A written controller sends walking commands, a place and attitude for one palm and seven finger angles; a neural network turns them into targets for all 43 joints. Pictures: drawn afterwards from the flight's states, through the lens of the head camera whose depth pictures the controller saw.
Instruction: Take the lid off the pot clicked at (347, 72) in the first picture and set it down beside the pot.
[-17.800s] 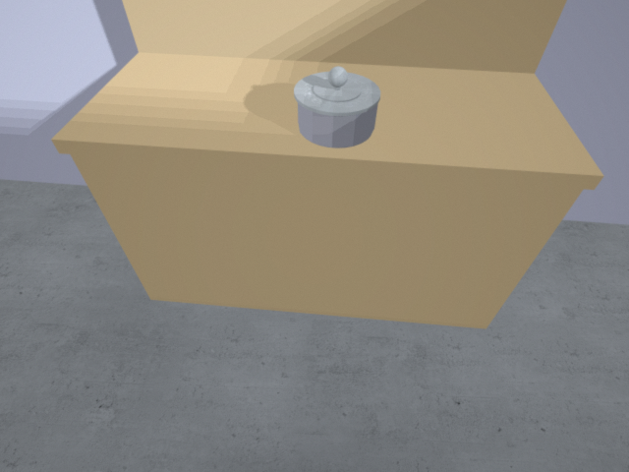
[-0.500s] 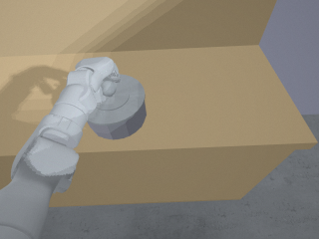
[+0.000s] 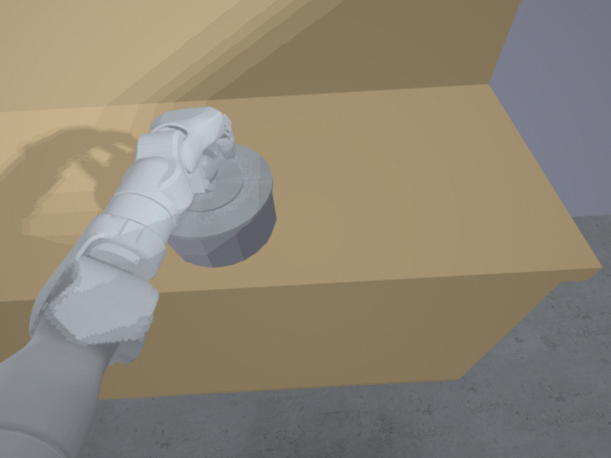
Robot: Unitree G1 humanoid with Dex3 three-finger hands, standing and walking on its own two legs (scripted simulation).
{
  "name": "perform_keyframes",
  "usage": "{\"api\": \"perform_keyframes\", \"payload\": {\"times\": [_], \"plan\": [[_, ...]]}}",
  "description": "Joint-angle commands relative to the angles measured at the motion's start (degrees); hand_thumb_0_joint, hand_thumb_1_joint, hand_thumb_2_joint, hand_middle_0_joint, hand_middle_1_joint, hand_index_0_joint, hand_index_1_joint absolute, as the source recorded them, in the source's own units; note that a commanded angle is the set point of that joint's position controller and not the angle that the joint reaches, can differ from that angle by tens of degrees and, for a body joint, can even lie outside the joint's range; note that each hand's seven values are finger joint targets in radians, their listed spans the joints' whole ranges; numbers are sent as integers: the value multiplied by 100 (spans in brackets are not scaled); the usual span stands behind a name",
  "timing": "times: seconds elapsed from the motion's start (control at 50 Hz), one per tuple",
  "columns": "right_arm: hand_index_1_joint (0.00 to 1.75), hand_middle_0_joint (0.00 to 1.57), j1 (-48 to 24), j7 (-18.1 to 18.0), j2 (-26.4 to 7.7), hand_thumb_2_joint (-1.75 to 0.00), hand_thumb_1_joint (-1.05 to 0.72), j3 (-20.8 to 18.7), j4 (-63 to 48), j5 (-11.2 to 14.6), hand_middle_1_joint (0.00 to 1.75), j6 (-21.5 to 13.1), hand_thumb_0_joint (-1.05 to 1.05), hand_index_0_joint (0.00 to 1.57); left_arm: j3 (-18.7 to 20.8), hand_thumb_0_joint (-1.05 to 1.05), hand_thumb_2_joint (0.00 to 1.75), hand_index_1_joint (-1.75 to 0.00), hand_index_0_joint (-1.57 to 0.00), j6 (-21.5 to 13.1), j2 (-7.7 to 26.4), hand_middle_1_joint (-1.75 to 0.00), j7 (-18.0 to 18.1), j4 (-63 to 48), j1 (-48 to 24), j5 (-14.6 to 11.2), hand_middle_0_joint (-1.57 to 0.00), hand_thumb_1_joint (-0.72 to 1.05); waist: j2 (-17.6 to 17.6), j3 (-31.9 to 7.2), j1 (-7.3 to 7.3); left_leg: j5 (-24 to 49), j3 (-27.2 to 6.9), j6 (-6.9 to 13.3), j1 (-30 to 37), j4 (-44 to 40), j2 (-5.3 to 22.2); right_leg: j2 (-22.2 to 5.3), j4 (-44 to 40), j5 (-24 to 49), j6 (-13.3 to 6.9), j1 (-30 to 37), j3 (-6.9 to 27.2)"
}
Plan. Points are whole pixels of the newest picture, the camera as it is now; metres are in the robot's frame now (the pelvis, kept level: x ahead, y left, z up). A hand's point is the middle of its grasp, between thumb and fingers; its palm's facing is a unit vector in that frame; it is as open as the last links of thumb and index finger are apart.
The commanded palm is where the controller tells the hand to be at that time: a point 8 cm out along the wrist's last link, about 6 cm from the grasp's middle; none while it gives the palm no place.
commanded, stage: close the fingers and squeeze the knob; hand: left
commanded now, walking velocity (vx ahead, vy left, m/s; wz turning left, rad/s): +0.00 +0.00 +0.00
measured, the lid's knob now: (202, 169) +0.51 +0.13 +0.09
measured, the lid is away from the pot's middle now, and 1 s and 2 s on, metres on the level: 0.00 0.00 0.02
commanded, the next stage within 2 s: lift the lid straight up in 1.12 s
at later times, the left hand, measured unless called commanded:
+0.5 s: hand (197, 169) +0.48 +0.12 +0.12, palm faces -0.35 -0.05 -0.93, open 7.3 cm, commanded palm +0.48 +0.12 +0.18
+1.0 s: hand (197, 171) +0.48 +0.12 +0.12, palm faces -0.36 -0.05 -0.93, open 5.7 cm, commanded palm +0.48 +0.13 +0.18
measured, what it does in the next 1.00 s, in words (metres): stands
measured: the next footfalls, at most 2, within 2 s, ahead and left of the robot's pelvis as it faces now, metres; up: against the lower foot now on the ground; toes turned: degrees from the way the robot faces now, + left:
none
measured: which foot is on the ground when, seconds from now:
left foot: down 0.00-1.00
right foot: down 0.00-1.00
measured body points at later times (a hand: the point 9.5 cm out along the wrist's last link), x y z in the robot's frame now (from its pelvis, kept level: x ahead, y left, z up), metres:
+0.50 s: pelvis +0.00 -0.01 +0.00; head +0.04 -0.03 +0.45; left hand +0.49 +0.12 +0.17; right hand +0.06 -0.27 -0.14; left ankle +0.00 +0.09 -0.74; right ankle -0.03 -0.13 -0.74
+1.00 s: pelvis +0.00 +0.00 +0.00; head +0.04 -0.02 +0.45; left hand +0.49 +0.12 +0.17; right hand +0.06 -0.27 -0.14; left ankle +0.00 +0.09 -0.74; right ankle -0.03 -0.13 -0.74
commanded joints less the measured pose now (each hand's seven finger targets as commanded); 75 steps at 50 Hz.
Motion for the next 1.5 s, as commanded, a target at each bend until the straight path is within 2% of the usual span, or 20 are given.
{"api": "perform_keyframes", "payload": {"times": [0.0,0.08,0.1,0.12,0.18,0.24,0.32,0.48,0.7,0.76,0.88,1.02,1.06,1.1,1.14,1.22,1.3,1.38,1.44,1.48], "plan": [[30,20,161,-53,-814,-90,-90,-218,-464,50,30,-134,0,20,423,0,99,-94,-57,131,1293,-94,208,-383,-2792,88,-57,8,-893,-1833,-127,1424,-159,200,1394,-107,-70,299,-251,1968,-255,210,-302],[30,20,117,-53,-748,-90,-90,-273,-584,15,30,-234,0,20,254,0,97,-97,-60,-22,1132,-97,160,-1278,-3459,92,-60,13,-358,-2424,-144,1819,-209,222,1927,14,-76,268,-230,2208,-284,252,-261],[30,20,163,-57,-763,-90,-90,-278,-574,3,30,-246,0,20,528,0,96,-98,-60,-74,1505,-98,173,-1353,-3426,146,-60,14,-313,-2635,-107,1967,-259,223,2059,41,-67,275,-206,2301,-280,373,-236],[30,20,155,-60,-739,-90,-90,-270,-598,-4,30,-251,0,20,494,0,96,-99,-61,-102,1468,-99,162,-1378,-3358,164,-61,15,-221,-2737,-95,2126,-259,216,2147,46,-73,276,-183,2385,-280,399,-237],[30,20,227,-72,-785,-90,-90,-240,-529,27,30,-178,0,20,644,0,93,-100,-63,-49,1604,-100,160,-756,-2734,137,-63,19,-696,-2289,-51,1888,-175,227,1598,-35,-72,277,-235,2442,-267,562,-251],[30,20,86,-37,-761,-90,-90,-256,-576,45,30,-181,0,20,330,0,90,-102,-65,40,1203,-102,168,-929,-2891,126,-65,23,-635,-2020,-81,1747,-134,226,1609,-44,-73,284,-266,2332,-262,361,-282],[30,20,89,-34,-766,-90,-90,-274,-615,18,30,-171,0,20,571,0,86,-103,-68,-32,1512,-103,139,-1260,-2884,135,-68,29,-532,-2428,-44,2095,-159,248,1892,33,-77,274,-230,2593,-253,546,-235],[30,20,1,-27,-729,-90,-90,-257,-624,44,30,-123,0,20,328,0,74,-104,-75,-8,1205,-104,111,-1272,-2881,86,-75,41,-531,-2245,-76,2039,-170,234,1856,16,-76,270,-245,2466,-268,405,-275],[30,20,-54,-1,-724,-90,-90,-248,-646,20,30,-113,0,20,423,0,87,-107,-81,-30,1303,-100,157,-1412,-2998,101,-68,44,-481,-2418,-43,2134,-238,206,2046,21,-52,280,-201,2385,-279,396,-291],[30,20,-57,-17,-718,-90,-90,-236,-601,42,30,-102,0,20,316,0,88,-109,-84,42,1152,-100,167,-1208,-3008,78,-68,47,-671,-2123,-85,1863,-214,206,1853,-31,-66,293,-249,2252,-270,312,-312],[30,20,-7,-66,-735,-90,-90,-222,-571,34,30,-142,0,20,301,0,91,-111,-91,40,1166,-101,181,-1156,-3239,84,-70,54,-581,-2167,-116,1673,-218,208,1805,-71,-75,275,-256,2099,-290,276,-293],[30,20,84,-93,-755,-90,-90,-234,-574,10,30,-171,0,20,540,0,93,-114,-100,-5,1513,-102,168,-1042,-3166,162,-72,63,-518,-2353,-82,1712,-178,225,1785,-48,-83,272,-265,2252,-275,448,-239],[30,20,87,-96,-751,-90,-90,-238,-552,21,30,-172,0,20,374,0,94,-115,-103,-4,1289,-103,154,-925,-3086,153,-72,66,-514,-2170,-121,1669,-189,216,1788,-55,-67,290,-284,2119,-279,274,-279],[30,20,125,-102,-794,-90,-90,-241,-534,28,30,-166,0,20,506,0,94,-116,-106,1,1447,-103,126,-665,-2855,150,-72,68,-730,-2002,-109,1548,-158,233,1583,-63,-69,294,-316,2109,-265,322,-260],[30,20,127,-119,-788,-90,-90,-236,-575,24,30,-187,0,20,690,0,95,-117,-108,-47,1737,-104,164,-980,-3095,162,-72,70,-579,-2252,-64,1566,-167,238,1675,-93,-83,281,-294,2172,-277,466,-227],[30,20,111,-86,-744,-90,-90,-258,-608,26,30,-219,0,20,442,0,95,-117,-112,-135,1448,-104,181,-1379,-3263,195,-72,72,-208,-2368,-72,1968,-235,198,2000,-49,-32,295,-263,2207,-297,285,-277],[30,20,123,-77,-738,-90,-90,-266,-641,-2,30,-265,0,20,825,0,95,-118,-115,-174,1891,-104,274,-1662,-3305,174,-72,73,-295,-2622,10,2179,-285,207,2136,-45,-17,305,-255,2391,-293,540,-270],[30,20,64,-45,-692,-90,-90,-296,-638,28,30,-377,0,20,510,0,95,-118,-115,-162,1485,-104,288,-1924,-3450,80,-72,73,-210,-2625,-32,2482,-336,195,2397,-21,7,308,-276,2393,-284,387,-310],[30,20,68,-20,-765,-90,-90,-256,-498,57,30,-310,0,20,502,0,95,-118,-116,100,1493,-105,268,-1275,-3321,73,-72,74,-561,-2035,-67,1705,-292,177,1946,-166,-20,329,-327,1998,-282,240,-347],[30,20,-40,-23,-743,-90,-90,-241,-574,55,30,-372,0,20,474,0,95,-118,-116,86,1465,-105,220,-1578,-3571,14,-72,74,-425,-2221,-37,1678,-303,184,2024,-163,-63,287,-302,2015,-305,340,-333]]}}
